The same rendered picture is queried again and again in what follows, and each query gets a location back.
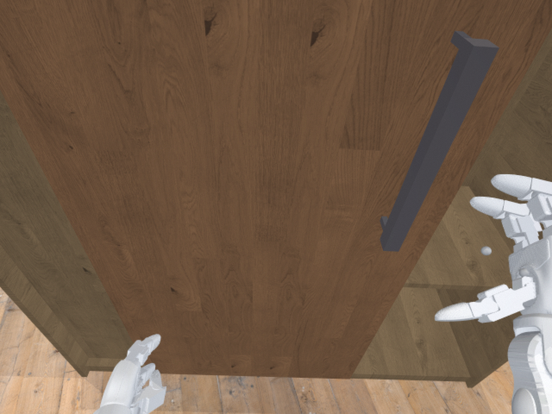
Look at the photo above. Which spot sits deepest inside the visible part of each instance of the right robot forearm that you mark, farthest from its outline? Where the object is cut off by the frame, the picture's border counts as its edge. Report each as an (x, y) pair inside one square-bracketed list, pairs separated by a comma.
[(530, 359)]

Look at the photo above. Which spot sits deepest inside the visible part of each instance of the handle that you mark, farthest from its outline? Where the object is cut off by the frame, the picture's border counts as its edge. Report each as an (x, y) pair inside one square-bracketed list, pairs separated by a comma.
[(465, 77)]

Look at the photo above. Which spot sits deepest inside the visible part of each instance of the wardrobe door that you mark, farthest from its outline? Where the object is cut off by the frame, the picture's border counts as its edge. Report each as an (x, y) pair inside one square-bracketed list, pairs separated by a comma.
[(37, 235), (225, 163)]

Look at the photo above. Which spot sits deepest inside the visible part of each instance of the robot left hand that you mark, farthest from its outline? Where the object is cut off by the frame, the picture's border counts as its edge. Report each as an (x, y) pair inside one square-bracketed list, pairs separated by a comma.
[(128, 377)]

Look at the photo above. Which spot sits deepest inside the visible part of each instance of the robot right hand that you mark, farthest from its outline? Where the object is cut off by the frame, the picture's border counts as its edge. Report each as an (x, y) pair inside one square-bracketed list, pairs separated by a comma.
[(521, 223)]

